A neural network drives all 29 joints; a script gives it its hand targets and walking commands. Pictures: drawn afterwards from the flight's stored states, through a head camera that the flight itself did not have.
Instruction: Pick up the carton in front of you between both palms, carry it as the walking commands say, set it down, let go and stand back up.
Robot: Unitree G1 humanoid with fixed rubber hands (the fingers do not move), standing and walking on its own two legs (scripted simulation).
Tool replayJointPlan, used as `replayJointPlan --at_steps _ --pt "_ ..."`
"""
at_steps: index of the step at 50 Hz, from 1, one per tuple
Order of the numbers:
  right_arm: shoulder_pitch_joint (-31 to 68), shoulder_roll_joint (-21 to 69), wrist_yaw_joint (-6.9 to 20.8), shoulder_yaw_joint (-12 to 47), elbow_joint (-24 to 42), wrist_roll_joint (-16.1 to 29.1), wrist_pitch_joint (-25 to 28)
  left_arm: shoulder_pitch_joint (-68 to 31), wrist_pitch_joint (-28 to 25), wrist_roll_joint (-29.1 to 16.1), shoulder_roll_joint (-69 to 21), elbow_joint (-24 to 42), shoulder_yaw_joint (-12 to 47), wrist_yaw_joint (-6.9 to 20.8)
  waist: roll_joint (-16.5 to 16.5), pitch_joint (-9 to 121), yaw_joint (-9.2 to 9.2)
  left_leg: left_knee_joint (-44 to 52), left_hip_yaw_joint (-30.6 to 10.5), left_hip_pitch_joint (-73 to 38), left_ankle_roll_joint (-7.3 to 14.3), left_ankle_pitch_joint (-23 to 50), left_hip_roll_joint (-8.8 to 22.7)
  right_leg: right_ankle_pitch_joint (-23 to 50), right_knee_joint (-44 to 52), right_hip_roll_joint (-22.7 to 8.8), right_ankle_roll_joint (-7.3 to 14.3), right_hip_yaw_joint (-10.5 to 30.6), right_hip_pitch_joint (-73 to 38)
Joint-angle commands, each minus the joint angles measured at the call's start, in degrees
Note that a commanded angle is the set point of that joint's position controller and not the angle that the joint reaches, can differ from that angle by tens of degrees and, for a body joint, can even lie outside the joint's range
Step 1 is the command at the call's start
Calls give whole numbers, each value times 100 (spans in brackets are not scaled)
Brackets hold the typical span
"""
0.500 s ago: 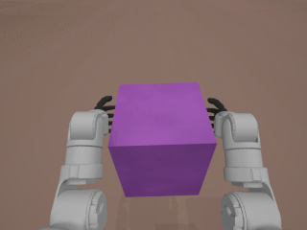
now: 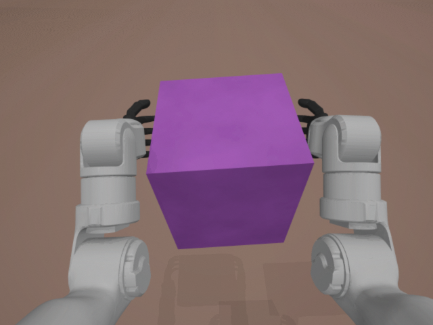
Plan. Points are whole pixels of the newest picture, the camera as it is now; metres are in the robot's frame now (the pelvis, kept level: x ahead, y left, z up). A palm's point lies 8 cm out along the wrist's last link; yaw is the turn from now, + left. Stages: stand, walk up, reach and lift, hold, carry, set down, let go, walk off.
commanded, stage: carry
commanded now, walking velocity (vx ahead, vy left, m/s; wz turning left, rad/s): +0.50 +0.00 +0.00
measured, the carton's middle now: (226, 167) +0.37 +0.01 +0.11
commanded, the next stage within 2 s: none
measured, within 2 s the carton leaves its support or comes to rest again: neither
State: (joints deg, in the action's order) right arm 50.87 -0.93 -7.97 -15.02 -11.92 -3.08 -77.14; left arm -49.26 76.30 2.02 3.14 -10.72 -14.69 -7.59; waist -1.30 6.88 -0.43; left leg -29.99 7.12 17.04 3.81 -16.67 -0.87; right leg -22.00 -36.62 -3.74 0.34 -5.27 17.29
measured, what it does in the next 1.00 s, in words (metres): climbs: right foot 0.11 m higher, then left foot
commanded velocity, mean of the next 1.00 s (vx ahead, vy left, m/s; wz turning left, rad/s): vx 0.50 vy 0.00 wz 0.00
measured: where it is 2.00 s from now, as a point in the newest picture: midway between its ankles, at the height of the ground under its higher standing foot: (212, 148)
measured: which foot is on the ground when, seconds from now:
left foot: down 0.00-0.42, up 0.44-0.82, down 0.84-1.00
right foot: down 0.00-0.00, up 0.02-0.32, down 0.34-0.84, up 0.86-1.00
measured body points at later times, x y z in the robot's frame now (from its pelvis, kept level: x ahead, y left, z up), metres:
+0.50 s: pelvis +0.27 -0.02 +0.07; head +0.33 +0.01 +0.52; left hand +0.64 +0.20 +0.20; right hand +0.68 -0.10 +0.20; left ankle +0.14 +0.09 -0.46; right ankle +0.34 -0.06 -0.62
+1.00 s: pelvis +0.57 +0.06 +0.11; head +0.59 +0.07 +0.56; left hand +0.97 +0.20 +0.26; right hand +0.95 -0.10 +0.25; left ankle +0.62 +0.13 -0.62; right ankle +0.51 -0.06 -0.53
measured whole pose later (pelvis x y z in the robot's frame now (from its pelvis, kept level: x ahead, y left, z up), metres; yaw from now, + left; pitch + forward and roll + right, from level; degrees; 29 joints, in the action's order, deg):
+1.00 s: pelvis +0.57 +0.06 +0.11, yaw +0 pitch +4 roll -1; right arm 48.2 -0.3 -7.3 -14.2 -13.4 -3.9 -77.3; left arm -50.3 76.8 5.2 1.9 -15.3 -17.3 -6.7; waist 0.1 2.7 3.1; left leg -27.8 9.2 21.6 5.3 -10.6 -0.2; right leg -20.8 -66.6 -1.0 1.6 -2.1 30.1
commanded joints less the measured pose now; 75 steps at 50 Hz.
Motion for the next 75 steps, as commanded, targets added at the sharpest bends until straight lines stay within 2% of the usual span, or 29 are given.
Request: replayJointPlan --at_steps 1,2,3,4,10,12,14,16,17,18,19,20,22,26,37,40,41,42,43,44,47,54,64,65,66,67,68,71,75 --pt "3252 5723 1158 2660 -151 1973 161 -3815 -36 -2355 -6397 -89 3044 1272 1977 1894 353 500 -2776 -4320 841 5641 2093 -801 -3287 400 -54 -219 2963" --pt "3389 5883 1197 2739 18 2050 198 -3857 -82 -2193 -6334 -78 2969 1264 1652 1914 519 219 -2795 -4484 1140 6348 2149 -1135 -4304 318 83 117 3693" --pt "3920 5966 1228 2873 496 2166 270 -4129 -96 -2212 -6484 185 2952 1283 1567 2073 690 429 -3298 -4599 1714 4630 2428 -1305 -5226 301 175 197 4379" --pt "4424 6238 1251 3082 957 2377 292 -4437 -118 -2219 -6539 451 3048 1270 770 1730 667 792 -3253 -4133 1707 3112 2275 -1308 -5975 102 256 375 4739" --pt "4723 6236 1319 3661 2095 2952 248 -3590 -127 -1658 -5903 804 3022 921 381 1206 441 1341 -1835 -3359 744 1541 1367 -1061 -6295 14 633 -169 5457" --pt "4417 6109 1397 3607 1831 2944 209 -3429 -88 -1494 -5712 719 3042 881 527 910 308 2004 -1087 -2085 726 2720 1113 -869 -4373 67 549 -545 3970" --pt "4156 6042 1452 3499 1475 2807 159 -3176 -65 -1490 -5790 483 3125 906 1010 1298 98 1479 -319 -1440 574 7249 998 30 -2860 605 741 -1118 1943" --pt "4012 6021 1474 3459 1424 2602 216 -3360 -113 -1698 -6029 690 3360 998 1749 2464 -644 -454 -226 -1875 355 9613 1204 477 -1820 1033 776 -1080 145" --pt "4068 6063 1475 3515 1540 2567 258 -3635 -172 -1873 -6210 897 3514 1058 1320 2979 -1134 -2283 -81 -1610 134 8676 1072 723 -592 1038 742 -676 -1125" --pt "4062 6062 1468 3557 1636 2471 298 -3761 -244 -2099 -6368 1018 3701 1144 47 3269 -938 -4229 -379 24 -72 3461 215 859 585 -19 1309 1695 -2352" --pt "3876 5897 1430 3430 1620 2269 277 -3721 -334 -2296 -6459 919 3827 1218 -1764 3941 -602 -6805 -1139 1227 -274 10 -892 3111 1234 -1470 2338 5015 -3010" --pt "3756 5689 1340 3367 1492 2054 286 -3763 -334 -2547 -6677 1016 3911 1299 -952 3825 -453 -7464 -1859 1603 10 60 -531 3655 812 -1264 2222 4498 -3048" --pt "3604 5517 1220 3169 1582 1776 371 -4402 -408 -3013 -6899 1486 4211 1433 56 2826 -334 -7271 -1435 2597 114 -355 -88 2118 739 -1161 1797 3661 -2310" --pt "3336 5119 1091 2991 1419 1423 365 -4740 -376 -3300 -6889 1629 4232 1460 503 2035 -438 -5575 -1078 2941 124 -1154 94 2030 990 -1023 1441 2766 -2091" --pt "3806 5346 1044 3098 505 1758 8 -3980 26 -2463 -6191 -42 3040 1554 -789 1271 -377 -590 201 1668 -122 1310 -10 4223 1262 -523 866 425 -1898" --pt "4060 5593 1141 2983 245 2046 -63 -3919 85 -2265 -5999 -299 2732 1500 -805 1438 11 406 528 271 -2 1515 -254 5340 303 -511 437 -57 -1870" --pt "4098 5657 1184 2934 152 2144 -63 -3898 99 -2193 -5963 -369 2663 1478 -610 1749 181 511 384 -803 36 1489 -126 4650 -474 -383 266 -197 -1384" --pt "4110 5733 1229 2865 60 2240 -60 -3913 109 -2115 -5892 -429 2597 1456 12 2161 324 357 -1079 -1955 208 1043 910 2741 -1730 -267 99 -133 -346" --pt "4308 5608 1250 2785 20 2262 -35 -3971 141 -2085 -5999 -510 2502 1431 1361 2410 287 732 -3712 -3119 1089 1146 2362 98 -3136 605 -91 38 1518" --pt "4334 5856 1275 2784 -7 2377 -7 -4190 145 -2033 -5980 -441 2472 1398 1558 2300 335 1048 -4305 -3131 1435 1023 2368 -784 -4030 716 41 515 2299" --pt "4733 6484 1367 2913 592 2650 112 -4215 73 -2005 -6387 -200 2482 1327 353 1873 264 1114 -2795 -2143 868 1230 1926 30 -3554 75 233 697 2338" --pt "3159 7148 1542 3146 754 2249 441 -2680 -298 -1768 -7274 43 2969 1358 754 1842 154 1681 -1286 -2476 602 2222 1621 732 -990 -87 -208 141 2114" --pt "144 6462 1553 4406 2670 1673 882 -447 -770 -1886 -7059 2290 4611 1519 1044 1766 118 158 197 -2736 -13 4804 1091 2214 1706 531 55 -896 33" --pt "-187 6327 1574 4522 2761 1669 873 -55 -771 -1824 -6925 2326 4664 1552 822 2087 44 -599 380 -1889 -205 4354 990 2206 1624 354 171 -780 -1263" --pt "-374 6182 1612 4625 2831 1690 858 435 -762 -1758 -6734 2333 4661 1587 217 2495 -103 -1807 266 -624 -331 2487 916 2200 1398 -687 369 456 -2647" --pt "-444 6361 1666 4790 2894 1785 791 681 -808 -1573 -6459 2207 4608 1609 -1228 2872 -147 -3242 60 1462 -525 308 223 2436 1435 -2027 1260 2710 -4251" --pt "-653 6312 1728 4835 2912 1820 788 998 -820 -1577 -6537 2223 4640 1637 -1406 2528 -148 -4143 -342 2490 -428 -1123 24 2921 1740 -2123 1535 3201 -4187" --pt "-878 6530 1801 5014 3157 1976 903 1206 -845 -1717 -6878 2770 4771 1736 -119 1841 -94 -3588 -732 2450 -318 -502 756 2827 2088 -1735 930 1737 -2892" --pt "-1389 6383 1712 5081 3216 1934 926 1533 -787 -1880 -6593 2882 4813 1837 -634 1352 -50 -1941 -261 1751 -502 19 689 1813 2652 -1288 724 659 -1855"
